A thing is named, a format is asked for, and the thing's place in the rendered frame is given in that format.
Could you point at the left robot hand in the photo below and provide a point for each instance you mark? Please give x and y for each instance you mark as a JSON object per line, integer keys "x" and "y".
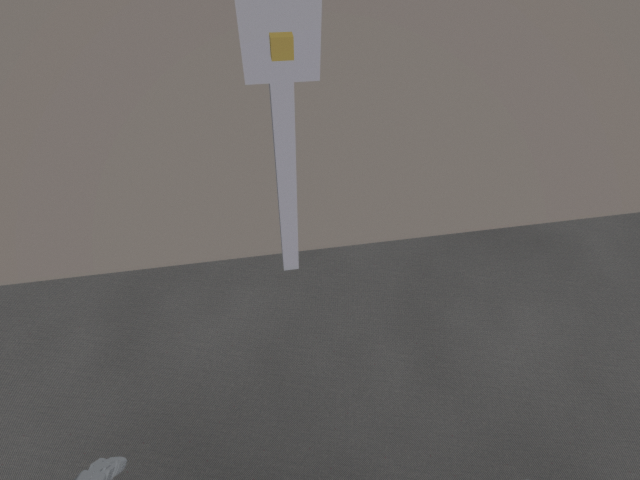
{"x": 103, "y": 469}

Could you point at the panel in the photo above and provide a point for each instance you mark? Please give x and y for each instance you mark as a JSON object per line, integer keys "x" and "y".
{"x": 256, "y": 19}

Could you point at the button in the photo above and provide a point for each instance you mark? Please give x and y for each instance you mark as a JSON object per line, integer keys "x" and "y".
{"x": 281, "y": 46}

